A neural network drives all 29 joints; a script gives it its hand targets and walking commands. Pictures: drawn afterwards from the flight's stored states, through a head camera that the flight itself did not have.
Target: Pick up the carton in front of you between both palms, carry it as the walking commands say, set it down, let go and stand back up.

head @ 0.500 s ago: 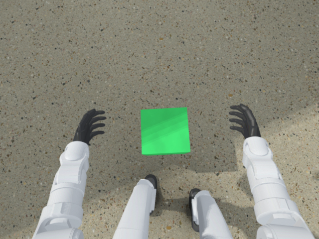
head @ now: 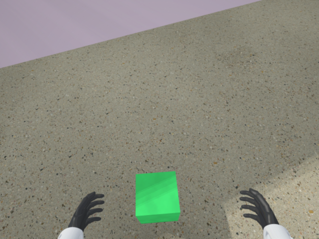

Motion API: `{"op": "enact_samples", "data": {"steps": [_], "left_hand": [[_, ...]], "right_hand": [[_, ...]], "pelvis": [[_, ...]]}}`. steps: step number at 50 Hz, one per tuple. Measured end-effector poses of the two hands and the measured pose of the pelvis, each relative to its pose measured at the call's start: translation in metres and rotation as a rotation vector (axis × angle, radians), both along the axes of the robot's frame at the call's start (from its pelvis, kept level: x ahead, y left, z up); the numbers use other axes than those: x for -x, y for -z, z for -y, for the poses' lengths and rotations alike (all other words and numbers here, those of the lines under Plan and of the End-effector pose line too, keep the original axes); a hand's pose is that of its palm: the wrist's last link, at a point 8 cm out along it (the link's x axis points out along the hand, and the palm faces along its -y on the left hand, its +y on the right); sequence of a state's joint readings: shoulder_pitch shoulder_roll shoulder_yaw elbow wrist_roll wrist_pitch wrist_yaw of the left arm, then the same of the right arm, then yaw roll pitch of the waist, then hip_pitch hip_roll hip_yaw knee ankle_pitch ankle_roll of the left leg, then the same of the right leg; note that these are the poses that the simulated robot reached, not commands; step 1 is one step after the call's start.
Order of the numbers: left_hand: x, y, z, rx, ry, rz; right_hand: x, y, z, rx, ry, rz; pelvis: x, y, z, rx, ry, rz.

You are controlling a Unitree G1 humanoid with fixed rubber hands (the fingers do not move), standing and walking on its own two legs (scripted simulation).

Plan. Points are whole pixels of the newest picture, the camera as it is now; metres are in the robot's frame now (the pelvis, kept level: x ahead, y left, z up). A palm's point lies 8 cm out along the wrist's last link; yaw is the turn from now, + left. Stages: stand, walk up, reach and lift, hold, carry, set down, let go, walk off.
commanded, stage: let go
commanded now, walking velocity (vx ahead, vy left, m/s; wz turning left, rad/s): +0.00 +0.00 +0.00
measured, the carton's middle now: (157, 198) +0.36 +0.07 -0.65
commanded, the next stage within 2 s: stand in 0.42 s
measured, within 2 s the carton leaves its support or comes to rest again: neither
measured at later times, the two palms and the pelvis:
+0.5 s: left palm (67, 222) +0.16 +0.27 -0.07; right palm (269, 231) +0.15 -0.23 -0.08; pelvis +0.00 +0.01 -0.01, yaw +0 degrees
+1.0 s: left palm out of the picture +0.13 +0.31 -0.10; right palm out of the picture +0.12 -0.27 -0.08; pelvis +0.01 +0.03 +0.00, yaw -1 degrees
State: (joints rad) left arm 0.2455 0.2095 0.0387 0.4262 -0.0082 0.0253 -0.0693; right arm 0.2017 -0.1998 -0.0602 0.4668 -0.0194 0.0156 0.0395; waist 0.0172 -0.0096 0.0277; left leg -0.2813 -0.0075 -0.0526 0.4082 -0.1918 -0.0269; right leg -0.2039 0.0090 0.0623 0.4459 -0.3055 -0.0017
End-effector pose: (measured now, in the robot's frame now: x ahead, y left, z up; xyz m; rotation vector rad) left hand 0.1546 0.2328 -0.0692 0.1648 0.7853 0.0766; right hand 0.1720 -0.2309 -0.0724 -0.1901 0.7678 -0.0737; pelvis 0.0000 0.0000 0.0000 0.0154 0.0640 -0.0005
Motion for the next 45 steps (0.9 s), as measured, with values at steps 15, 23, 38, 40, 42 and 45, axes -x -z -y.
{"op": "enact_samples", "data": {"steps": [15, 23, 38, 40, 42, 45], "left_hand": [[-0.012, -0.001, 0.004, -0.006, 0.029, -0.013], [-0.01, -0.002, -0.02, -0.083, -0.009, -0.02], [0.018, 0.032, -0.071, -0.172, -0.008, -0.145], [0.02, 0.033, -0.073, -0.174, -0.007, -0.155], [0.021, 0.034, -0.074, -0.175, -0.006, -0.164], [0.023, 0.035, -0.076, -0.178, -0.007, -0.174]], "right_hand": [[0.009, -0.008, 0.002, -0.01, 0.01, -0.022], [0.014, 0.002, -0.005, 0.037, 0.015, -0.036], [0.045, 0.005, 0.043, 0.224, 0.094, -0.167], [0.046, 0.006, 0.042, 0.225, 0.096, -0.173], [0.046, 0.007, 0.041, 0.223, 0.097, -0.18], [0.047, 0.009, 0.039, 0.217, 0.096, -0.188]], "pelvis": [[-0.003, 0.001, 0.001, -0.003, 0.01, 0.13], [-0.004, 0.004, -0.01, 0.005, 0.006, 0.112], [-0.007, 0.006, -0.023, 0.021, 0.017, 0.072], [-0.008, 0.005, -0.023, 0.021, 0.017, 0.073], [-0.008, 0.005, -0.024, 0.021, 0.018, 0.074], [-0.008, 0.004, -0.025, 0.022, 0.018, 0.076]]}}
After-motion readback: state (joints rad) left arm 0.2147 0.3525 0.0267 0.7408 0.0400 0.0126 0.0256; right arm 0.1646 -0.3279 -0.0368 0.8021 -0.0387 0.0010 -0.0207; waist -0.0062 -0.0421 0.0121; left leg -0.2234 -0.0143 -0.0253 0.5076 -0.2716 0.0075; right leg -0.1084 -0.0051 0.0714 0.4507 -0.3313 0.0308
